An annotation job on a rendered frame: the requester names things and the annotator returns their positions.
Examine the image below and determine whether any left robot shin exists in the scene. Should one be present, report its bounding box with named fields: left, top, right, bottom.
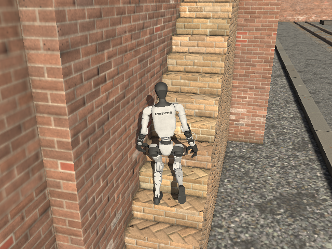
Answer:
left=154, top=163, right=163, bottom=198

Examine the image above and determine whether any right robot upper arm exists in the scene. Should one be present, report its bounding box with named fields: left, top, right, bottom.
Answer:
left=174, top=103, right=189, bottom=132

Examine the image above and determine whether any left robot upper arm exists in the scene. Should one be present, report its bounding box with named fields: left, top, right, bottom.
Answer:
left=141, top=106, right=152, bottom=135

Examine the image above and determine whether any right robot shin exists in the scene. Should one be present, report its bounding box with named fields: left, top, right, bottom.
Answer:
left=175, top=163, right=183, bottom=187

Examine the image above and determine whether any robot shin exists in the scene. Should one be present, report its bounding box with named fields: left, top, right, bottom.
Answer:
left=175, top=163, right=183, bottom=187
left=154, top=163, right=163, bottom=198

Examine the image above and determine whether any robot left forearm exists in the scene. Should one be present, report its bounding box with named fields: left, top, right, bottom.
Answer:
left=137, top=127, right=146, bottom=145

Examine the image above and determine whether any left robot hand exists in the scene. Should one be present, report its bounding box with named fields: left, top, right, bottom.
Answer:
left=137, top=143, right=149, bottom=153

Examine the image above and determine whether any robot right forearm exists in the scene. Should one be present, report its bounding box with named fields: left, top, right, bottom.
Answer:
left=184, top=124, right=195, bottom=146

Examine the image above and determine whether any right robot hand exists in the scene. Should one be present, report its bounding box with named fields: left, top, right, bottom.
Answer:
left=186, top=144, right=198, bottom=158

